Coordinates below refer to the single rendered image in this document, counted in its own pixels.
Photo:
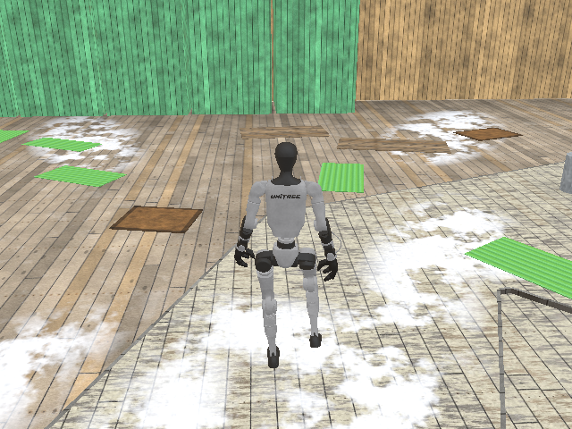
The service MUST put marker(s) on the left robot hand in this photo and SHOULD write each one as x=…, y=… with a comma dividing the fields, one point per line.
x=239, y=254

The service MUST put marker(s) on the robot left upper arm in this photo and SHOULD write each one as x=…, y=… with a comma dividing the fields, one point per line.
x=257, y=190

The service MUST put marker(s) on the robot left forearm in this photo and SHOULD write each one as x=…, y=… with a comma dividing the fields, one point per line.
x=244, y=237

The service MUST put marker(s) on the robot right upper arm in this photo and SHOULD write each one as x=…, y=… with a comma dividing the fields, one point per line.
x=315, y=191

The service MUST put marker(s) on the robot right forearm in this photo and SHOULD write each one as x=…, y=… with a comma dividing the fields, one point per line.
x=327, y=243

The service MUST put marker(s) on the robot right thigh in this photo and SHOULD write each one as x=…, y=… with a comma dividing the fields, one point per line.
x=307, y=263

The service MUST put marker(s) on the robot right shin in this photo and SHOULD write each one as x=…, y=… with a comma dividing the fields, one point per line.
x=313, y=307

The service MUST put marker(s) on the right robot hand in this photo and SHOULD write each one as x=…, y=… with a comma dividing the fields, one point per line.
x=332, y=268

